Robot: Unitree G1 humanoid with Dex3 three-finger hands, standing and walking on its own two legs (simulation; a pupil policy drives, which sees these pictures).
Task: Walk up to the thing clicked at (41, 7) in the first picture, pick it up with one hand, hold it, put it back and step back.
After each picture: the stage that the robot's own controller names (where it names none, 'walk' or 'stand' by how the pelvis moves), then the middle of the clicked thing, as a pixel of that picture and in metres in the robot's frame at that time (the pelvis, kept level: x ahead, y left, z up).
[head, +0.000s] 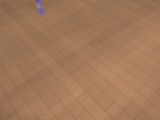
stand; (40, 6) +2.13 +0.63 -0.66
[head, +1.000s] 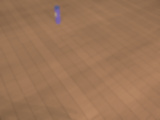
walk; (57, 14) +2.03 +0.31 -0.63
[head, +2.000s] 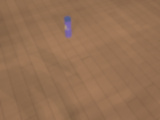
walk; (68, 27) +1.43 +0.17 -0.64
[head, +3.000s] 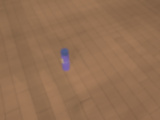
walk; (65, 60) +0.97 +0.18 -0.64
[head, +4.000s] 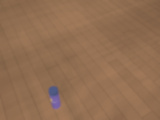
walk; (54, 98) +0.62 +0.20 -0.64
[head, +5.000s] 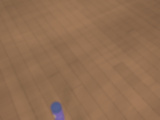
stand; (58, 113) +0.46 +0.19 -0.63
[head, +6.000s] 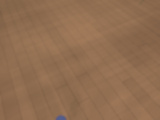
stand; out of the picture +0.42 +0.19 -0.64
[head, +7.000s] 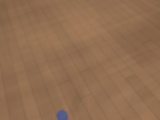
stand; out of the picture +0.43 +0.19 -0.64
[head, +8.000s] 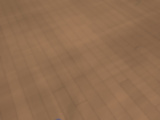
stand; out of the picture +0.41 +0.20 -0.66
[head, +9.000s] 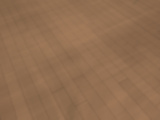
stand; out of the picture +0.39 +0.20 -0.66
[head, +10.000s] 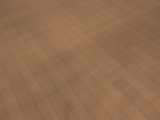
stand; out of the picture +0.37 +0.22 -0.66
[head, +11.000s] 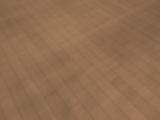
stand; out of the picture +0.36 +0.23 -0.66
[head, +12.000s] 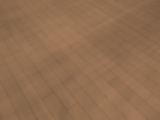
stand; out of the picture +0.35 +0.24 -0.65
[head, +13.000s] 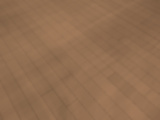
stand; out of the picture +0.35 +0.24 -0.65
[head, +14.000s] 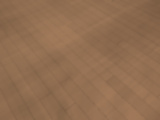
stand; out of the picture +0.34 +0.24 -0.65
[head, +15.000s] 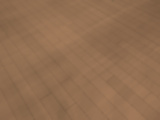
stand; out of the picture +0.34 +0.25 -0.65
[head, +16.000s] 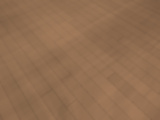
stand; out of the picture +0.35 +0.25 -0.65
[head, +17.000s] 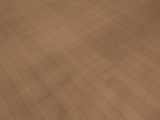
stand; out of the picture +0.34 +0.25 -0.65
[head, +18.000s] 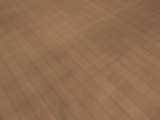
stand; out of the picture +0.35 +0.24 -0.66
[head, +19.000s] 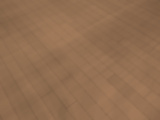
stand; out of the picture +0.35 +0.24 -0.66
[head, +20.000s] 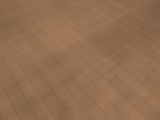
stand; out of the picture +0.35 +0.24 -0.66
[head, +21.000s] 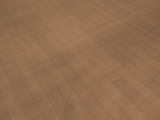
stand; out of the picture +0.39 +0.21 -0.66
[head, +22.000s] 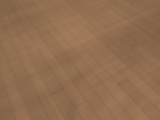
stand; out of the picture +0.39 +0.19 -0.66
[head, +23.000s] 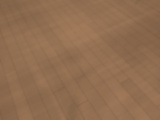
stand; out of the picture +0.38 +0.18 -0.66
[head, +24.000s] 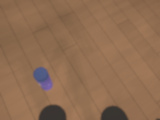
go down; (44, 80) +0.44 +0.20 -0.43
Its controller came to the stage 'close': no
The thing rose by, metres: 0.00
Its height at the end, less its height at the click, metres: +0.00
